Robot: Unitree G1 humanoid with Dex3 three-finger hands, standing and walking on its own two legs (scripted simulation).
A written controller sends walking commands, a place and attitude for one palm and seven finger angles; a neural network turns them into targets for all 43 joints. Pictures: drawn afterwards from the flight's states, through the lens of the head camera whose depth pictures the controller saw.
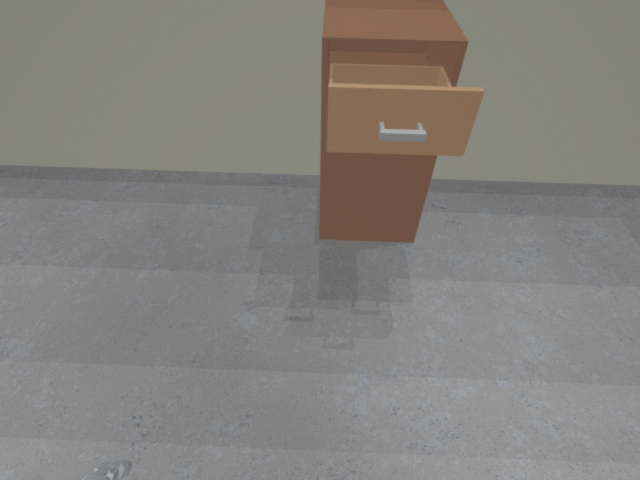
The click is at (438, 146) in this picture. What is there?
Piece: drawer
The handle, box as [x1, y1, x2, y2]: [379, 121, 426, 141]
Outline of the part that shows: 379,123 379,139 424,141 426,133 425,130 422,129 420,122 417,122 417,130 385,129 383,126 383,121 380,121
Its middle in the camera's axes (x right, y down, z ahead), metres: +0.20 -0.27 +0.95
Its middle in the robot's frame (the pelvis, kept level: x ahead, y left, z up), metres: +0.90 -0.15 -0.03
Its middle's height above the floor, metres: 0.74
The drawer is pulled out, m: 0.29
